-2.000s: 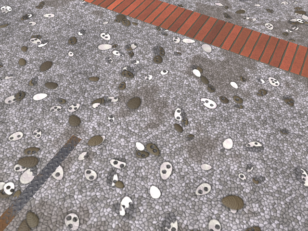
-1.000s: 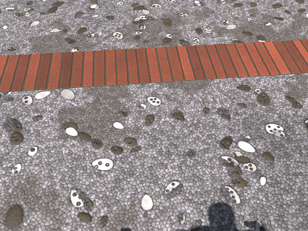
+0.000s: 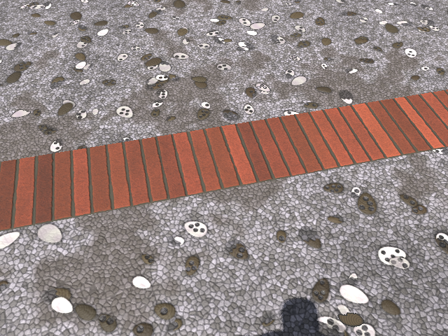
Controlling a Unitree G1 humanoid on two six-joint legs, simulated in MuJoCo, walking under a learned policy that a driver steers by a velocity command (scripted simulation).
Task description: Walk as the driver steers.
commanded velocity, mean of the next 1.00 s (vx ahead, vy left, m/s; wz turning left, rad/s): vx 0.50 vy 0.00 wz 0.00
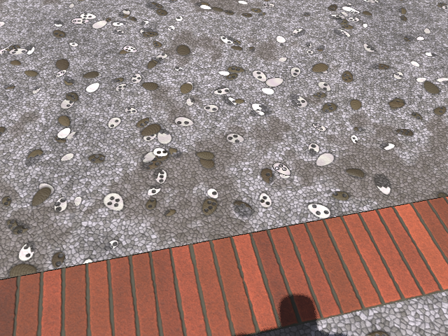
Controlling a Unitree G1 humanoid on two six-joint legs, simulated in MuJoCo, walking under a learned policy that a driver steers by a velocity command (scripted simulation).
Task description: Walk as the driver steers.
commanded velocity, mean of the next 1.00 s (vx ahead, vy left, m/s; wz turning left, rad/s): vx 0.50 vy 0.00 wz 0.22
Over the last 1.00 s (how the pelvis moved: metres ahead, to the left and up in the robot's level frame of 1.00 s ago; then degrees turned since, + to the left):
0.56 0.01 0.00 0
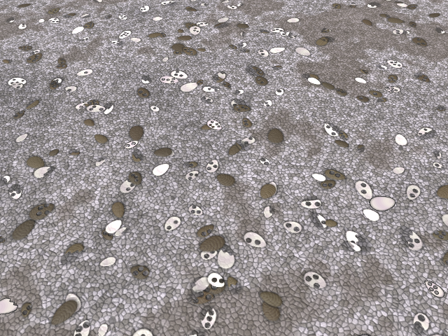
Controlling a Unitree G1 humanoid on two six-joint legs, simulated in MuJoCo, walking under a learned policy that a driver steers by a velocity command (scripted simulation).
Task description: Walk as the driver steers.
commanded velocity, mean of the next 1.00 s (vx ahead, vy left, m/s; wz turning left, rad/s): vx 0.50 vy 0.00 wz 0.30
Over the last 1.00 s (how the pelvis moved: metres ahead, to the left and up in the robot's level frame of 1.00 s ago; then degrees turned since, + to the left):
0.61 -0.01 -0.03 15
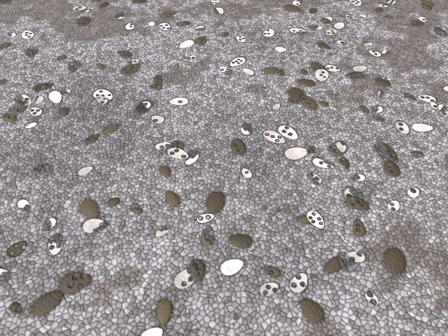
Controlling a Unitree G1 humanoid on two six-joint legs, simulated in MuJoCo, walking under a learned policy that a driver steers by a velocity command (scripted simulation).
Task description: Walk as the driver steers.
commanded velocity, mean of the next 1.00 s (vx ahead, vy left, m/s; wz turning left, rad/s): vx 0.20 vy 0.00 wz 0.01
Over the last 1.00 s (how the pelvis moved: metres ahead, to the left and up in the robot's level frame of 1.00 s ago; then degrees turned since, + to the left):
0.56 0.08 -0.09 17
